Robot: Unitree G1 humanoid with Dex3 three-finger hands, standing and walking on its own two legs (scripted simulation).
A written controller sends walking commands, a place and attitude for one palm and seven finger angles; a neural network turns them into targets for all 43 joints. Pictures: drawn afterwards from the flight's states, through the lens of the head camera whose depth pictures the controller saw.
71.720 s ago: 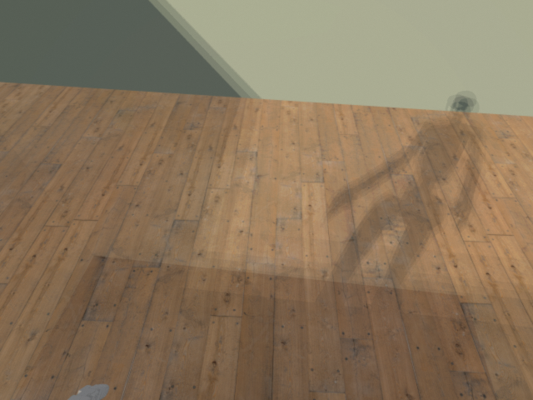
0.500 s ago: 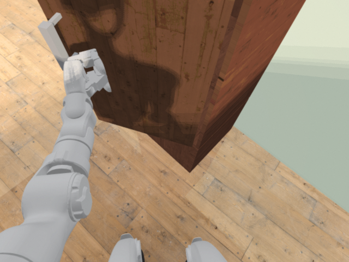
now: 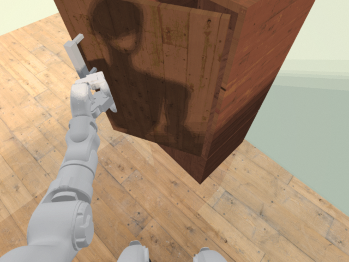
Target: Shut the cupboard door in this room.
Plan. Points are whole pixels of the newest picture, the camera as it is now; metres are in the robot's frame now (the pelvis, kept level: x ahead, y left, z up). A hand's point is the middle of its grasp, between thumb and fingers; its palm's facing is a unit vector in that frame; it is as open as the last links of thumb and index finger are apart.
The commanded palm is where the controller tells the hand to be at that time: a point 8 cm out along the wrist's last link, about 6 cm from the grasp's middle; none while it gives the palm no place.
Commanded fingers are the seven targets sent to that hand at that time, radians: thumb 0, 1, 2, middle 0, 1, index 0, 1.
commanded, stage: draw the hand back to the body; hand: left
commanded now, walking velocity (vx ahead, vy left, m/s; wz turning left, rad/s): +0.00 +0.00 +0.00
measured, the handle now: (83, 59) +0.65 +0.22 +0.07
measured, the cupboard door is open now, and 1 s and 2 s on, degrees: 26 26 26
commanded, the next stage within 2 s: step back with the hand held close in 1.40 s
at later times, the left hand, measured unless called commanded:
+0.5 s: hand (51, 143) +0.32 +0.19 +0.15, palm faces +0.13 -0.97 -0.21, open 3.1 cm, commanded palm +0.28 +0.25 +0.17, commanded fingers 0.00 0.90 0.90 -0.89 -1.05 -0.89 -1.05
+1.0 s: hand out of the picture +0.22 +0.29 +0.22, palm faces +0.44 -0.79 -0.43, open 5.9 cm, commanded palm +0.16 +0.33 +0.24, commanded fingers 0.00 0.90 0.90 -0.20 -0.30 -0.20 -0.30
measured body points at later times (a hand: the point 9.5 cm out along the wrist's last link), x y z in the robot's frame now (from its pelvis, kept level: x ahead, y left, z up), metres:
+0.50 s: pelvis +0.01 +0.02 +0.05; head +0.01 -0.01 +0.50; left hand +0.31 +0.24 +0.17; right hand +0.20 -0.23 -0.03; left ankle +0.05 +0.14 -0.67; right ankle -0.03 -0.11 -0.67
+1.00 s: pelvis +0.03 +0.02 +0.07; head +0.01 -0.01 +0.52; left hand +0.19 +0.33 +0.24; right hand +0.22 -0.19 -0.03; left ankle +0.05 +0.14 -0.67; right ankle -0.03 -0.11 -0.67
